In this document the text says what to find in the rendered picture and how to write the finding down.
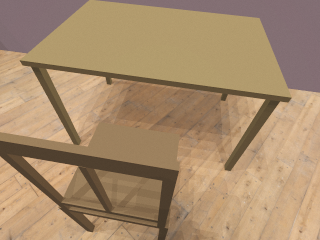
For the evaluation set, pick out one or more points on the table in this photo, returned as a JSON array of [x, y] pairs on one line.
[[213, 52]]

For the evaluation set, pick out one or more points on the chair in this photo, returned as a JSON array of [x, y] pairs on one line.
[[126, 174]]

